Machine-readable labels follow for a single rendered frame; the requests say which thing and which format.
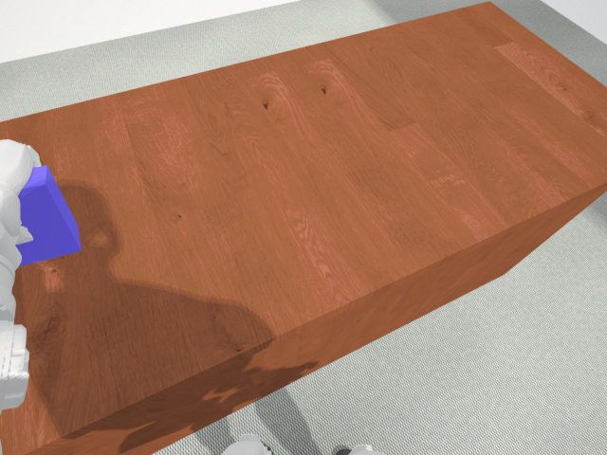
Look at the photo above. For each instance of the sponge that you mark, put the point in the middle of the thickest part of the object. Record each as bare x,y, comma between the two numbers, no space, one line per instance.
48,218

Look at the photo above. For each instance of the robot left forearm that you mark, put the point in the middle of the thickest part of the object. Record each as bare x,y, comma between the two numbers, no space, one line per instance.
10,257

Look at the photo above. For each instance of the left robot hand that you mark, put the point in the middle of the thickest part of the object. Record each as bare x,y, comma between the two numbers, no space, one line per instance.
16,163

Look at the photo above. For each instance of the robot left shin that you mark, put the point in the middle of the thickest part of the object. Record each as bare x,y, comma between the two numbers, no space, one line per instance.
250,437

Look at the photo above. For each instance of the left robot upper arm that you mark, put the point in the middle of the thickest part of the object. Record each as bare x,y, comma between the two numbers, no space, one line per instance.
13,365

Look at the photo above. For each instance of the table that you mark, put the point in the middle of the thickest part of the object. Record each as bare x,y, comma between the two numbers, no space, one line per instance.
246,226

